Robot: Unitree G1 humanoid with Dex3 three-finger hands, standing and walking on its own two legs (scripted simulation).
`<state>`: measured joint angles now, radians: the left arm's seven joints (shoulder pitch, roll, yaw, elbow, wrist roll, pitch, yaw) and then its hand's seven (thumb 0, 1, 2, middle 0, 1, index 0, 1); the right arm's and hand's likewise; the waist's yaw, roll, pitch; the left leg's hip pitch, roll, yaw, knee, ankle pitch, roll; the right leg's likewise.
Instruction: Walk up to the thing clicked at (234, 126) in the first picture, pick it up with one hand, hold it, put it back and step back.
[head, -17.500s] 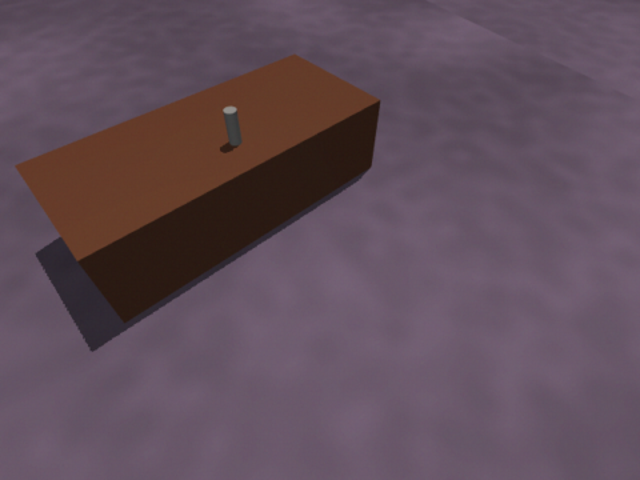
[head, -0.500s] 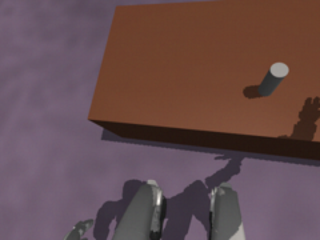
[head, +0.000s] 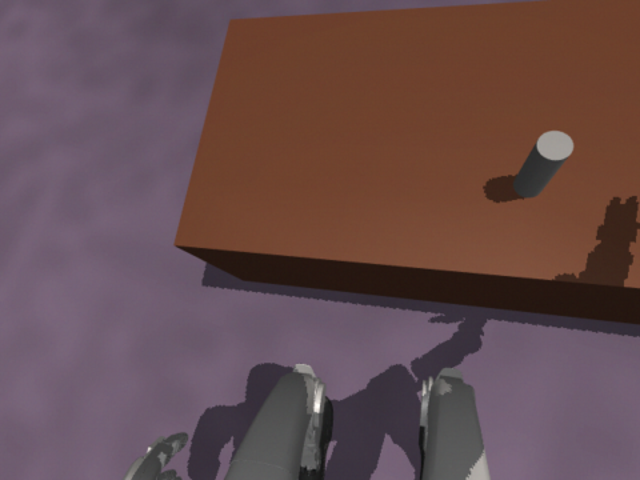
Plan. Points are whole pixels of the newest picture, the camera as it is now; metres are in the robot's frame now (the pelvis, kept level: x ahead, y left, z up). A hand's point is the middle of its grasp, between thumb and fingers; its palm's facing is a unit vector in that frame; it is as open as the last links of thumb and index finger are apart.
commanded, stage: go down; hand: right
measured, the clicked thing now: (540, 167) +0.55 -0.26 -0.21
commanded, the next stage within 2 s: none
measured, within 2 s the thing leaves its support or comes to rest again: neither
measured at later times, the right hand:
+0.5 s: hand out of the picture +0.45 -0.44 +0.07, palm faces +0.36 +0.93 -0.02, open 17.7 cm
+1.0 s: hand out of the picture +0.45 -0.43 +0.07, palm faces +0.36 +0.93 -0.03, open 17.7 cm
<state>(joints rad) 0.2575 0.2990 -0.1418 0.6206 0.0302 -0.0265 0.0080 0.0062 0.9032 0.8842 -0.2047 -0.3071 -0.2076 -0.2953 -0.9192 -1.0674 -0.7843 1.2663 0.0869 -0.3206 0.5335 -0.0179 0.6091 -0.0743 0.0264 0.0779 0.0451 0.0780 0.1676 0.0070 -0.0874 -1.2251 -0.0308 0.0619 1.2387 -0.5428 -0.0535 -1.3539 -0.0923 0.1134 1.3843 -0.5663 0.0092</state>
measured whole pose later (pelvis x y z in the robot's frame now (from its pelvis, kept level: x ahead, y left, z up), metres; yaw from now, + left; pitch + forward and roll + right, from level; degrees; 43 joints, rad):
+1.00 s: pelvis -0.01 +0.01 -0.01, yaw +0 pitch +30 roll +9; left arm 0.26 0.30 -0.14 0.61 0.03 -0.02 0.00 0.01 0.90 0.88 -0.21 -0.31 -0.21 -0.30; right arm -0.93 -1.08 -0.79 1.29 0.08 -0.32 0.54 -0.02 0.61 -0.08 0.03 0.09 0.05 0.09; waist 0.17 0.00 -0.08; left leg -1.25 -0.03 0.06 1.27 -0.55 -0.05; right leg -1.38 -0.09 0.12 1.40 -0.56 0.02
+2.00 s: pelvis -0.01 +0.00 -0.01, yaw +0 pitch +30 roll +9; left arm 0.26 0.30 -0.14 0.62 0.03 -0.03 0.01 0.01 0.91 0.88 -0.21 -0.31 -0.21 -0.30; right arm -0.94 -1.08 -0.78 1.27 0.08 -0.31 0.54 -0.02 0.61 -0.09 0.04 0.09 0.06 0.09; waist 0.17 0.01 -0.08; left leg -1.26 -0.03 0.06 1.28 -0.54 -0.05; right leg -1.39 -0.09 0.12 1.41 -0.56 0.01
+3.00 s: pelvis -0.01 +0.00 -0.01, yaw +0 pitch +30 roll +9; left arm 0.26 0.30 -0.14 0.62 0.03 -0.03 0.01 0.01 0.91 0.88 -0.21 -0.31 -0.21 -0.30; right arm -0.92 -1.04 -0.76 1.25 0.09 -0.32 0.54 -0.02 0.61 -0.10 0.05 0.10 0.07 0.10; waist 0.16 0.01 -0.09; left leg -1.25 -0.03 0.06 1.27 -0.55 -0.05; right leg -1.38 -0.09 0.12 1.41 -0.57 0.01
